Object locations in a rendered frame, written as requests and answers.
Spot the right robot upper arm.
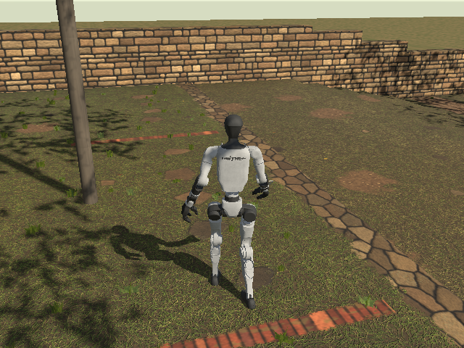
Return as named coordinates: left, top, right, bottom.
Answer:
left=248, top=146, right=267, bottom=184

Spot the left robot forearm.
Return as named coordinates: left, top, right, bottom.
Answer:
left=185, top=175, right=203, bottom=207

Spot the left robot upper arm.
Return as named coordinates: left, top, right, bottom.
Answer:
left=197, top=146, right=218, bottom=187

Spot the robot left hand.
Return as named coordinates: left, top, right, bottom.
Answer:
left=181, top=203, right=198, bottom=223

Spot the right robot forearm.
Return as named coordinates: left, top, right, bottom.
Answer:
left=259, top=173, right=269, bottom=192

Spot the left robot thigh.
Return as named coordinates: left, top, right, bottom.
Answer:
left=207, top=202, right=223, bottom=247

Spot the robot right shin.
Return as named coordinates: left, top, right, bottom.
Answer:
left=241, top=246, right=254, bottom=299

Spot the robot right hand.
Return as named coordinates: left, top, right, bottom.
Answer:
left=252, top=187, right=269, bottom=199

